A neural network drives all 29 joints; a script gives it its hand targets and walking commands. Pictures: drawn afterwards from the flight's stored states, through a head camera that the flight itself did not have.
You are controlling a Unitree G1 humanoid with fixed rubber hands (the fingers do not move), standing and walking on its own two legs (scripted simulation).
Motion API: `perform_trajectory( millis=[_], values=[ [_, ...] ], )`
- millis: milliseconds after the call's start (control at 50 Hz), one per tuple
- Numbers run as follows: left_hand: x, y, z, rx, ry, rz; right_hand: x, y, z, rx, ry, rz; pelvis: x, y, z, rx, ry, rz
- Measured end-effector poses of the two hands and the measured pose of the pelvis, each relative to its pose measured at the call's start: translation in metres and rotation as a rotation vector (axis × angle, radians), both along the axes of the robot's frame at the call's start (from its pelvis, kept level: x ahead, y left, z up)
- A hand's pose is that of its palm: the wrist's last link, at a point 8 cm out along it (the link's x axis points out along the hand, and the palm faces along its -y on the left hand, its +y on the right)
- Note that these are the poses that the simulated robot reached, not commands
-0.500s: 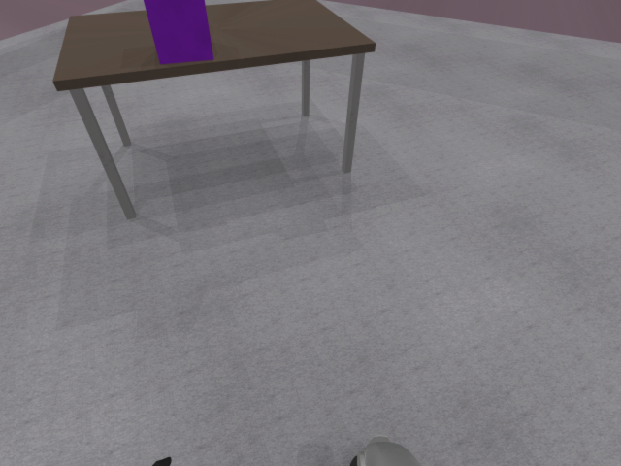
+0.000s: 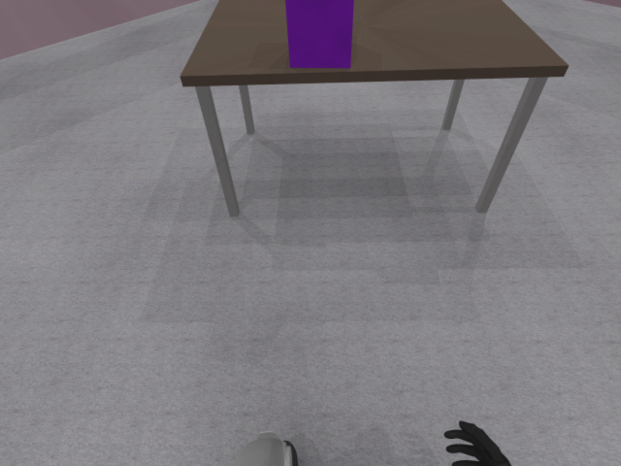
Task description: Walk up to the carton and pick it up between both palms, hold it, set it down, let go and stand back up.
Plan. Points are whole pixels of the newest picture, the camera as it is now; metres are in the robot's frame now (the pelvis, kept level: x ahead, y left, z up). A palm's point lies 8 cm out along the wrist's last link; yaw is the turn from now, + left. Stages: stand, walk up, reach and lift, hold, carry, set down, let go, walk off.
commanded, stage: walk up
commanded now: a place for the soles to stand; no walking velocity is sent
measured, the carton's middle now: (321, 15) +1.39 +0.03 +0.04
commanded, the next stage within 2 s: none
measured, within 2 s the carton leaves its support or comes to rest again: neither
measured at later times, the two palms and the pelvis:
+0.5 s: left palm (203, 325) +0.37 +0.23 -0.12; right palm (513, 426) +0.22 -0.25 -0.11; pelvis +0.28 +0.00 +0.00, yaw +1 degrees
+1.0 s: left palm (206, 298) +0.43 +0.24 -0.12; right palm (427, 204) +0.67 -0.21 -0.11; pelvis +0.53 +0.00 +0.00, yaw +3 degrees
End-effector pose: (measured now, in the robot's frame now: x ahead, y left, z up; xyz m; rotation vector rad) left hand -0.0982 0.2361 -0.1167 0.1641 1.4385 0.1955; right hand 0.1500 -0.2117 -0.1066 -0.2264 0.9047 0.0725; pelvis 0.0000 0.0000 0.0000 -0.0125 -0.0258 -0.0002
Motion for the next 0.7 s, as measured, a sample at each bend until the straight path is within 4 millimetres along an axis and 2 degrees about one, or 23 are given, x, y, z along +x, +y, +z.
perform_trajectory(
  millis=[80,120,180,240,280,320,360,400,460,560,620,660,700],
  values=[
    [0.039,0.011,-0.023,-0.013,0.069,0.020,0.070,0.026,-0.016,-0.011,-0.028,0.019,0.060,0.016,-0.021,-0.006,0.006,0.002],
    [0.072,0.022,-0.035,-0.017,0.077,0.011,0.086,0.026,-0.027,-0.035,-0.012,-0.022,0.084,0.024,-0.031,0.009,0.008,0.026],
    [0.149,0.036,-0.035,-0.016,-0.036,-0.012,0.079,0.011,-0.028,-0.071,0.065,-0.132,0.115,0.029,-0.026,-0.006,0.006,0.043],
    [0.242,0.044,-0.022,-0.006,-0.202,-0.085,0.059,-0.008,-0.014,-0.124,0.151,-0.205,0.144,0.029,-0.011,-0.007,-0.005,0.038],
    [0.297,0.044,-0.010,-0.008,-0.294,-0.128,0.047,-0.018,-0.004,-0.144,0.199,-0.241,0.163,0.027,-0.002,-0.011,-0.010,0.034],
    [0.341,0.041,-0.002,-0.018,-0.354,-0.158,0.039,-0.024,0.003,-0.154,0.243,-0.271,0.182,0.025,0.004,-0.013,-0.011,0.033],
    [0.375,0.034,0.002,-0.032,-0.385,-0.177,0.036,-0.027,0.006,-0.157,0.288,-0.289,0.202,0.020,0.008,-0.011,-0.008,0.033],
    [0.403,0.024,0.003,-0.048,-0.394,-0.192,0.039,-0.030,0.007,-0.152,0.324,-0.299,0.223,0.016,0.009,-0.008,-0.007,0.029],
    [0.443,0.006,0.001,-0.069,-0.394,-0.215,0.055,-0.034,0.002,-0.136,0.362,-0.305,0.255,0.007,0.007,0.001,-0.009,0.023],
    [0.516,-0.022,-0.005,-0.055,-0.417,-0.239,0.099,-0.049,-0.021,-0.106,0.419,-0.293,0.316,-0.015,-0.008,0.018,-0.009,0.011],
    [0.547,-0.028,-0.014,-0.002,-0.435,-0.206,0.140,-0.064,-0.042,-0.100,0.452,-0.250,0.352,-0.029,-0.024,0.008,-0.008,0.018],
    [0.549,-0.025,-0.011,0.024,-0.412,-0.142,0.180,-0.069,-0.043,-0.097,0.430,-0.214,0.369,-0.033,-0.021,0.006,-0.018,0.025],
    [0.540,-0.019,-0.002,0.053,-0.367,-0.086,0.231,-0.072,-0.037,-0.094,0.365,-0.168,0.387,-0.034,-0.012,0.014,-0.023,0.034]
  ],
)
